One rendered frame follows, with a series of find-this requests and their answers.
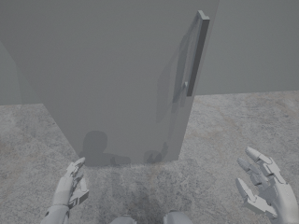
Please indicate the right robot hand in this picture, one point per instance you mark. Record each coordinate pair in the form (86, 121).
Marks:
(284, 208)

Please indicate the right robot thigh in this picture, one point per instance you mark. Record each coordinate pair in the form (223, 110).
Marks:
(176, 218)

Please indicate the fridge door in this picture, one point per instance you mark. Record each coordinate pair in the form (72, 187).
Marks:
(111, 73)

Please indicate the left robot forearm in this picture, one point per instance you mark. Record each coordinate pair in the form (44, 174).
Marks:
(57, 214)

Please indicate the left robot hand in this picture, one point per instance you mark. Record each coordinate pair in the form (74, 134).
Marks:
(63, 194)

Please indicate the handle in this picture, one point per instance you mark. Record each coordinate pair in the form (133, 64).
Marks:
(197, 53)

